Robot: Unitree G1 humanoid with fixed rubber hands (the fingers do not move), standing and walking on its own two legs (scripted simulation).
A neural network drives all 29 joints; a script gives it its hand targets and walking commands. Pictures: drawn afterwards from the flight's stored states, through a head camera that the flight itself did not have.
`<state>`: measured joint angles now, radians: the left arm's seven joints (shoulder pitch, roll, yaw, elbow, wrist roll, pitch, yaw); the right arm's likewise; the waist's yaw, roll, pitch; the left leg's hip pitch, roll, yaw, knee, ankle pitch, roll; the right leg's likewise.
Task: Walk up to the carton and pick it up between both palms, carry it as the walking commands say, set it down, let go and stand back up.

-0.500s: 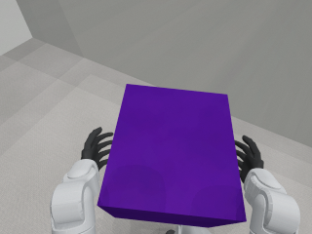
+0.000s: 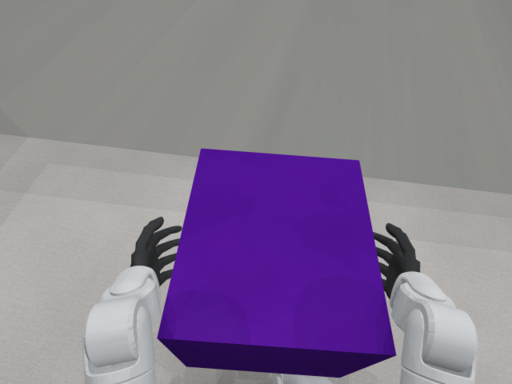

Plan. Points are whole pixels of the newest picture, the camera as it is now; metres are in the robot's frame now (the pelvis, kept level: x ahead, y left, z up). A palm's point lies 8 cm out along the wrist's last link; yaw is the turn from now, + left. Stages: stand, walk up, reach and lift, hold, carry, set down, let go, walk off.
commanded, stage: carry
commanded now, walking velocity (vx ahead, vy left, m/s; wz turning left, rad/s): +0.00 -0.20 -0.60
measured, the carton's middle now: (271, 265) +0.30 +0.00 -0.01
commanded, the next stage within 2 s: none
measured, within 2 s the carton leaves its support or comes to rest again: neither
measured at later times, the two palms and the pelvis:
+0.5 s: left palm (297, 301) +0.23 -0.03 +0.05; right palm out of the picture +0.12 -0.36 +0.06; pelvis -0.07 -0.12 -0.02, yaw -17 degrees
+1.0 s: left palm out of the picture +0.08 -0.22 +0.06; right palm out of the picture -0.11 -0.51 +0.06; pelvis -0.22 -0.22 -0.01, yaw -34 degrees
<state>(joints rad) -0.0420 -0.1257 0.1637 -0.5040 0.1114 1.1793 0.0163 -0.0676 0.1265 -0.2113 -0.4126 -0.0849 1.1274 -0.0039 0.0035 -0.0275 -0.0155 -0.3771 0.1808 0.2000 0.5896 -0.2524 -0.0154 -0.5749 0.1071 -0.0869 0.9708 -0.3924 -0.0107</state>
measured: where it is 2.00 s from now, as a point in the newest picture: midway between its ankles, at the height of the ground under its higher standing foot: outside the picture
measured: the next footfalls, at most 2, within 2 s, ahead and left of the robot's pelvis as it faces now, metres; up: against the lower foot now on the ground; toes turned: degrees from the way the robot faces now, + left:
right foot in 0.22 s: +0.01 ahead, -0.24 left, +0.00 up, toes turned -14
left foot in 0.48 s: +0.04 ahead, -0.04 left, +0.00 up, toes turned -4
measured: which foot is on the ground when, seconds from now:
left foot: down 0.00-0.22, up 0.24-0.46, down 0.48-0.78, up 0.80-1.00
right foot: up 0.00-0.20, down 0.22-0.48, up 0.50-0.76, down 0.78-1.00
